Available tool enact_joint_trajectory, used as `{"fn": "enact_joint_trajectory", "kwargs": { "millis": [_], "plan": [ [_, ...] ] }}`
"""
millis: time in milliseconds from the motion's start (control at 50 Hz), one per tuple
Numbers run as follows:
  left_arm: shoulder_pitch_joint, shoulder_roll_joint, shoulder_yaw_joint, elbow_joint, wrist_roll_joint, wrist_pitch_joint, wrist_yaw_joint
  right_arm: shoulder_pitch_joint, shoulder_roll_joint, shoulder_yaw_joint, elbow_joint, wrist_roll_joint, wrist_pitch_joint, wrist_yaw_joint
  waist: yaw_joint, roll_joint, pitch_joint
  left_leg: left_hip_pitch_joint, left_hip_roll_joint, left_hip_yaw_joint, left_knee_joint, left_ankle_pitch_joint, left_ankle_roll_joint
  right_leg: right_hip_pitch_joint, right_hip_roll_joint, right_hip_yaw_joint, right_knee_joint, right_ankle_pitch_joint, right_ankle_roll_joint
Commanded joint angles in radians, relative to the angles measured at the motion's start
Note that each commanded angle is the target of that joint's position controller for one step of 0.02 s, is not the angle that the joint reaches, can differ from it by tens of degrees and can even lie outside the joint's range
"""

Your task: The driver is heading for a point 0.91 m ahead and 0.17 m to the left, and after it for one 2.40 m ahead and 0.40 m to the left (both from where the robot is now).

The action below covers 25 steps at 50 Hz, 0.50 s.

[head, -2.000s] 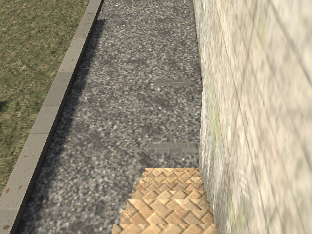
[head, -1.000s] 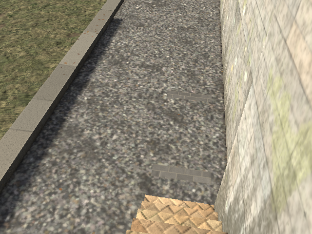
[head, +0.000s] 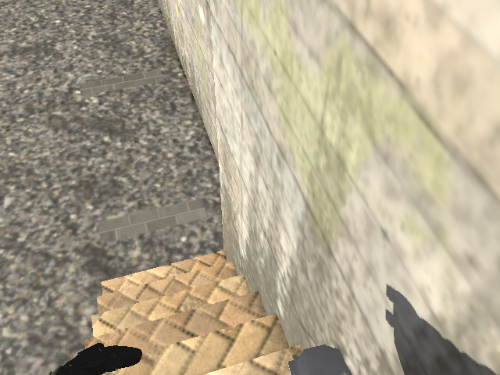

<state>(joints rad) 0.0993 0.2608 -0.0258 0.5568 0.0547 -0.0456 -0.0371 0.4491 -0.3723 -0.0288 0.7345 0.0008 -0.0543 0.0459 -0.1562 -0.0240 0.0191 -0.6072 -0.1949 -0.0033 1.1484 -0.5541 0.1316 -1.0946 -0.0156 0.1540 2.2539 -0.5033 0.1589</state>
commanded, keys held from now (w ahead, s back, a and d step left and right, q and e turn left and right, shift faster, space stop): q+shift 0.32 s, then w+q+shift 0.16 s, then w+shift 0.06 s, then w+e+shift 0.46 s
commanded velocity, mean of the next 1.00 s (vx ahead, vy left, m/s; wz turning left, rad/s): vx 0.46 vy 0.00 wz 0.38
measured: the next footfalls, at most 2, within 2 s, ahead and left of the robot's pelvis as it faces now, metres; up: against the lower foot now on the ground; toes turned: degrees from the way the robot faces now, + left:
right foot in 0.20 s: +0.12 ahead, -0.16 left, +0.00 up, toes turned +16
left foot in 0.66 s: +0.06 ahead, +0.18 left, +0.00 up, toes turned +36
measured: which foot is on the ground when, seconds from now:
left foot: down 0.00-0.22, up 0.24-0.64, down 0.66-1.00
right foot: up 0.00-0.18, down 0.20-0.68, up 0.70-1.00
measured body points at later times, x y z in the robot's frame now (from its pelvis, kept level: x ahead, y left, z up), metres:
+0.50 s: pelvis +0.05 -0.04 +0.07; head +0.05 -0.03 +0.52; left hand -0.07 +0.24 -0.05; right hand +0.31 -0.16 -0.03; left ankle +0.09 +0.14 -0.48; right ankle +0.08 -0.17 -0.65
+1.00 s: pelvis +0.17 +0.08 -0.06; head +0.18 +0.05 +0.39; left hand +0.16 +0.39 -0.16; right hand +0.32 -0.09 -0.22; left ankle +0.03 +0.16 -0.64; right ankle +0.30 +0.04 -0.74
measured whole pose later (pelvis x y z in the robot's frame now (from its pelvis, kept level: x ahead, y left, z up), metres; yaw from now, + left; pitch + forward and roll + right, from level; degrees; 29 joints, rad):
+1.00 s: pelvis +0.17 +0.08 -0.06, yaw +22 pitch -1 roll +5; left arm 0.18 0.28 0.12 0.84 -0.01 0.04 0.01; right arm 0.25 -0.14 -0.04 0.96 -0.05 -0.03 0.01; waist 0.05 -0.03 0.00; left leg -0.41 0.16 0.24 1.44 -0.92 -0.07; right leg -0.62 -0.03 0.00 0.95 0.29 -0.08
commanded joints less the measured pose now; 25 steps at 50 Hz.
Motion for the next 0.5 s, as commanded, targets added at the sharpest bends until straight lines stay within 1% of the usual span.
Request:
{"fn": "enact_joint_trajectory", "kwargs": {
  "millis": [20,40,60,80,100,120,140,160,180,200,220,240,260,280,300,320,340,360,380,400,420,440,460,480,500],
  "plan": [
    [-0.072,0.142,0.028,-0.145,0.026,0.036,0.012,-0.142,-0.197,-0.040,-0.130,0.000,-0.022,-0.020,0.096,0.019,-0.110,0.271,0.322,-0.966,-0.556,0.499,0.271,-0.293,-0.053,0.037,-0.093,0.086,0.035],
    [-0.052,0.129,0.024,-0.130,0.029,0.045,0.013,-0.127,-0.144,-0.018,-0.147,-0.003,-0.012,-0.027,0.077,0.028,-0.121,0.253,0.306,-0.960,-0.573,0.400,0.258,-0.286,-0.041,0.037,-0.162,0.196,0.047],
    [-0.051,0.082,-0.006,-0.157,0.044,0.058,-0.004,-0.171,-0.129,-0.010,-0.178,0.008,-0.013,-0.039,0.101,-0.076,-0.088,0.145,0.249,-0.849,-0.601,0.142,0.186,-0.112,-0.058,0.011,-0.661,0.271,0.042],
    [-0.071,0.047,-0.013,-0.170,0.041,0.067,-0.018,-0.167,-0.149,-0.016,-0.154,-0.004,-0.011,-0.044,0.123,-0.051,-0.063,-0.059,0.201,-0.781,-0.638,-0.039,0.151,0.170,-0.044,-0.067,-0.864,0.232,0.019],
    [-0.074,0.019,-0.009,-0.180,0.037,0.086,-0.035,-0.168,-0.167,-0.028,-0.130,0.006,-0.011,-0.049,0.147,0.007,-0.038,-0.165,0.174,-0.711,-0.689,-0.242,0.120,0.389,-0.010,-0.144,-1.045,0.109,0.003],
    [-0.043,0.020,0.001,-0.149,0.048,0.076,-0.036,-0.235,-0.186,-0.030,-0.147,-0.004,-0.008,-0.045,0.167,0.057,-0.047,-0.250,0.160,-0.685,-0.677,-0.226,0.099,0.579,0.013,-0.155,-0.974,0.242,-0.025],
    [0.071,0.068,0.021,-0.108,0.053,0.052,-0.049,-0.385,-0.229,-0.027,-0.208,-0.026,-0.009,-0.036,0.227,0.064,-0.042,-0.315,0.161,-0.641,-0.675,-0.074,0.111,0.735,0.044,-0.162,-0.867,0.369,-0.048],
    [0.093,0.080,0.031,-0.099,0.056,0.037,-0.056,-0.424,-0.225,-0.037,-0.242,-0.034,-0.005,-0.034,0.233,0.026,-0.045,-0.191,0.173,-0.615,-0.634,0.111,0.128,0.737,0.067,-0.152,-1.094,0.285,-0.063],
    [0.092,0.058,0.031,-0.106,0.047,0.021,-0.052,-0.383,-0.196,-0.035,-0.242,-0.020,0.004,-0.038,0.204,0.015,-0.045,-0.024,0.180,-0.617,-0.541,0.284,0.130,0.723,0.075,-0.133,-1.405,0.192,-0.087],
    [0.119,0.052,0.040,-0.102,0.035,0.002,-0.044,-0.352,-0.192,-0.031,-0.218,-0.001,0.013,-0.028,0.212,0.024,-0.059,0.082,0.158,-0.592,-0.442,0.434,0.123,0.791,0.083,-0.152,-1.643,0.220,-0.134],
    [0.121,0.082,0.077,-0.110,-0.009,0.007,-0.024,-0.186,-0.143,-0.017,-0.166,0.028,0.008,0.004,0.164,0.093,-0.146,0.114,0.125,-0.556,-0.436,0.358,0.092,0.999,-0.008,-0.023,-1.857,0.252,-0.221],
    [0.198,0.205,0.109,-0.079,-0.014,-0.006,-0.016,-0.061,0.015,0.026,-0.210,0.020,0.020,0.008,0.059,-0.200,-0.348,-0.158,0.010,-0.340,-0.146,0.039,-0.060,1.422,-0.301,0.206,-1.611,1.169,-0.534],
    [0.370,0.224,0.132,-0.043,0.037,0.002,-0.030,-0.084,0.057,0.040,-0.246,-0.019,0.039,0.014,0.201,-0.309,-0.311,-0.662,-0.053,-0.257,0.070,-0.282,-0.175,1.592,-0.521,0.635,-1.681,1.195,-0.783],
    [0.423,0.202,0.130,-0.022,0.037,0.009,-0.034,-0.162,-0.015,0.015,-0.229,-0.032,0.036,0.008,0.273,-0.026,-0.152,-0.832,0.023,-0.247,0.174,-0.188,-0.212,1.522,-0.530,0.646,-1.742,1.077,-0.744],
    [0.388,0.172,0.132,0.013,0.013,0.013,-0.026,-0.183,-0.018,0.010,-0.197,-0.013,0.040,-0.005,0.238,0.012,-0.105,-0.811,0.086,-0.179,0.223,-0.070,-0.250,1.376,-0.470,0.490,-1.734,1.071,-0.674],
    [0.292,0.118,0.120,0.030,-0.011,0.003,-0.004,-0.146,-0.023,0.011,-0.168,-0.034,0.057,0.010,0.194,0.044,-0.101,-0.733,0.147,-0.118,0.224,0.080,-0.268,1.243,-0.366,0.256,-1.715,1.065,-0.551],
    [0.222,0.102,0.110,0.051,-0.019,-0.012,0.016,-0.119,0.043,0.038,-0.147,-0.071,0.066,0.033,0.155,-0.071,-0.097,-0.609,0.179,-0.073,0.319,0.259,-0.250,1.017,-0.282,0.142,-1.745,0.809,-0.484],
    [0.139,0.061,0.090,0.044,-0.012,-0.029,0.035,-0.118,0.056,0.056,-0.122,-0.098,0.073,0.074,0.152,-0.084,-0.085,-0.507,0.200,-0.065,0.444,0.420,-0.226,0.801,-0.215,0.049,-1.818,0.317,-0.435],
    [0.113,0.076,0.091,0.073,0.024,-0.048,0.052,-0.108,0.089,0.063,-0.107,-0.104,0.072,0.093,0.137,-0.118,-0.053,-0.492,0.215,-0.064,0.633,0.489,-0.208,0.655,-0.199,0.002,-1.841,0.099,-0.414],
    [0.068,0.072,0.083,0.081,0.043,-0.079,0.053,-0.094,0.070,0.063,-0.086,-0.089,0.065,0.108,0.112,-0.068,-0.043,-0.508,0.243,-0.064,0.679,0.514,-0.205,0.599,-0.208,-0.030,-1.861,-0.024,-0.419],
    [0.088,0.081,0.080,0.107,0.054,-0.105,0.051,-0.136,0.050,0.059,-0.093,-0.071,0.058,0.112,0.126,-0.036,-0.032,-0.547,0.281,-0.075,0.682,0.521,-0.212,0.596,-0.226,-0.053,-1.866,-0.060,-0.412],
    [0.083,0.059,0.060,0.090,0.037,-0.115,0.063,-0.176,0.024,0.055,-0.089,-0.061,0.050,0.116,0.141,-0.015,-0.039,-0.517,0.317,-0.073,0.638,0.564,-0.223,0.583,-0.236,-0.120,-1.848,-0.025,-0.376],
    [0.108,0.069,0.055,0.113,0.035,-0.133,0.071,-0.230,0.013,0.048,-0.108,-0.057,0.048,0.119,0.166,-0.027,-0.021,-0.546,0.357,-0.073,0.586,0.593,-0.232,0.608,-0.256,-0.159,-1.829,-0.042,-0.346],
    [0.218,0.275,0.183,0.196,-0.315,0.011,0.010,-0.414,0.098,-0.005,-0.142,0.148,0.127,0.051,0.173,0.219,-0.039,-0.310,0.294,0.013,0.226,0.724,-0.196,0.708,-0.302,-0.167,-1.765,-0.239,-0.249],
    [0.313,0.282,0.183,0.200,-0.301,0.078,-0.042,-0.449,0.095,0.001,-0.107,0.133,0.144,0.035,0.244,0.225,-0.089,-0.078,0.260,0.036,0.168,0.776,-0.196,0.596,-0.360,-0.122,-1.827,-0.335,-0.257]
  ]
}}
